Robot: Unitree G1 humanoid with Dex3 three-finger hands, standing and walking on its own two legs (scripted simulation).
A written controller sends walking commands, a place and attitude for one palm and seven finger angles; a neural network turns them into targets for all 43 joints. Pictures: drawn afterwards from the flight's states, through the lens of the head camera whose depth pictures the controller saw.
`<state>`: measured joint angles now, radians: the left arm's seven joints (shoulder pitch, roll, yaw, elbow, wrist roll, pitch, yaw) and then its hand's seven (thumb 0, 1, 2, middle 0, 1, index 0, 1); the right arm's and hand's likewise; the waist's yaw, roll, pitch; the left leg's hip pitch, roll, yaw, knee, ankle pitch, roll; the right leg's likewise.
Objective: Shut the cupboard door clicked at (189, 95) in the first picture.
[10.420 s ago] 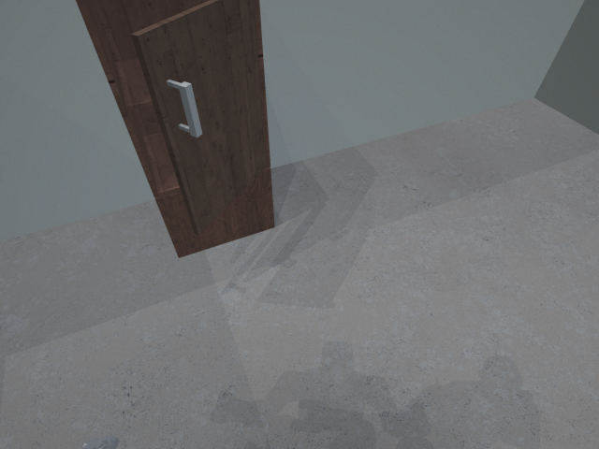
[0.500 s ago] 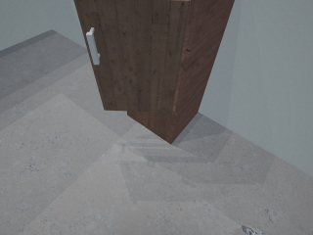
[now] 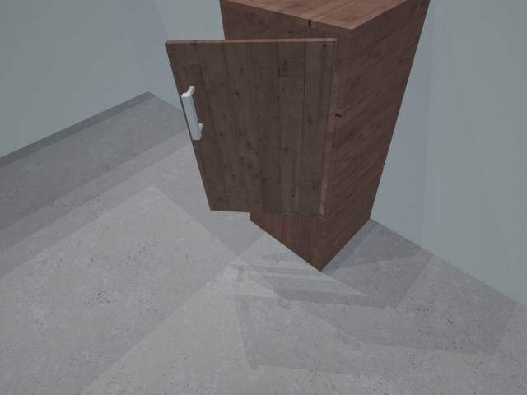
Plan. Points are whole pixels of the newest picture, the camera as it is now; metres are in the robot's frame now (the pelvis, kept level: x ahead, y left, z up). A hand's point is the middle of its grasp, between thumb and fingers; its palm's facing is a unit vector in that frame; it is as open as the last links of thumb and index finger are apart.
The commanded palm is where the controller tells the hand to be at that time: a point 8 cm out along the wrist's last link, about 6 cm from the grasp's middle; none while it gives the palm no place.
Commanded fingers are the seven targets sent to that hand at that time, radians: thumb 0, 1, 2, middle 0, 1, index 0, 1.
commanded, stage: take the last steps up to it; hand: left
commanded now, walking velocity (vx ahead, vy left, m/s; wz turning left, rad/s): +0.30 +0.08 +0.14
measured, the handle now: (194, 113) +0.77 +0.25 +0.04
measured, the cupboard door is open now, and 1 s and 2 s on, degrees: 37 37 37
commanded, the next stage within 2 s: come to a stop and stand still in 0.78 s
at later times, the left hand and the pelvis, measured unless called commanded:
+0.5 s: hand out of the picture +0.00 +0.22 -0.18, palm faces +0.18 -0.97 -0.17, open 7.4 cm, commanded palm none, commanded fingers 0.00 0.90 0.90 -0.20 -0.30 -0.20 -0.30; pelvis +0.13 +0.08 -0.01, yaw +3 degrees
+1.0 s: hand (177, 289) +0.36 +0.24 -0.16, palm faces +0.05 -0.97 -0.22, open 7.3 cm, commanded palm none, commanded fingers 0.00 0.90 0.90 -0.20 -0.30 -0.20 -0.30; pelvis +0.28 +0.06 +0.00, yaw +2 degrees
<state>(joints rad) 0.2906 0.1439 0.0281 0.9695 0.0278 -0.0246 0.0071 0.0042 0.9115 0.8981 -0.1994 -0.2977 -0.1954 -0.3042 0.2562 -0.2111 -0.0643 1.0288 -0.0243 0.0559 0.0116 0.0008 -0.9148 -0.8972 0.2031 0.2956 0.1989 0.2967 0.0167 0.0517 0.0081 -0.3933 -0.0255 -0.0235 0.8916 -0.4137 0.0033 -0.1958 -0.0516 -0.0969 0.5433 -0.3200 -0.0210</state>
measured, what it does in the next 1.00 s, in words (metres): walks ahead: left foot, then right foot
